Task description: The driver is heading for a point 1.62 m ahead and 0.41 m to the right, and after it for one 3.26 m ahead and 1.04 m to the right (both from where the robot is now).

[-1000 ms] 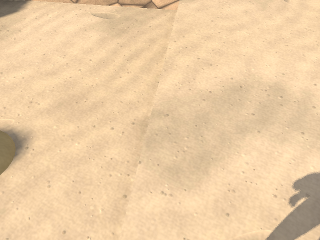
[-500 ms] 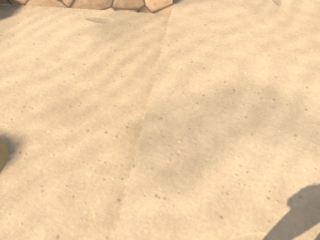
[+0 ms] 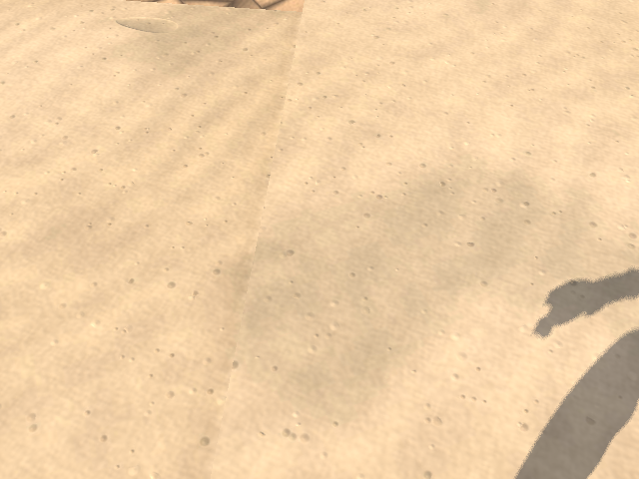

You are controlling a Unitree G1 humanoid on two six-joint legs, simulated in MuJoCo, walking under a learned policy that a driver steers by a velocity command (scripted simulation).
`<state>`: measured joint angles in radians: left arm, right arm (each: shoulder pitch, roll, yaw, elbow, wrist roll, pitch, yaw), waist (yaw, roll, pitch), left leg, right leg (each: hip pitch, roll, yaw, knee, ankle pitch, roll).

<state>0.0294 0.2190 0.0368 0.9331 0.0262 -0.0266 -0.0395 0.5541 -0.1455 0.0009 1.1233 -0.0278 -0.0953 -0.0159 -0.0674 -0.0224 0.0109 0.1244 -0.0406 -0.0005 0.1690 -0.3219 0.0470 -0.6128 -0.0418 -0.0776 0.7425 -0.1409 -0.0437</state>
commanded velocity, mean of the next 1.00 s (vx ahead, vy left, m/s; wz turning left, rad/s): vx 0.49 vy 0.00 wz -0.19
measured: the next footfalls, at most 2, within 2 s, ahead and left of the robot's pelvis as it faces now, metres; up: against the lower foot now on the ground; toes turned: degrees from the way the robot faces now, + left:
right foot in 0.10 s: +0.23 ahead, -0.10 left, +0.00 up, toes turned -4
left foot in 0.64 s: +0.55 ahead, +0.06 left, +0.00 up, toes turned +0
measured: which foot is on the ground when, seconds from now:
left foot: down 0.00-0.10, up 0.12-0.62, down 0.64-1.00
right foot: up 0.00-0.08, down 0.10-0.64, up 0.66-1.00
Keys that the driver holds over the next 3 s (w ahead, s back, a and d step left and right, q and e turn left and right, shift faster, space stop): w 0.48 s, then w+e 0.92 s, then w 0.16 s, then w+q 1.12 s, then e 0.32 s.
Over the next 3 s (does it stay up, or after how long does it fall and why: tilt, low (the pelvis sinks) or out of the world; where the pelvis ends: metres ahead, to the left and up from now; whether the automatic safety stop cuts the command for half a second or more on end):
stays up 1.51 -0.38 0.01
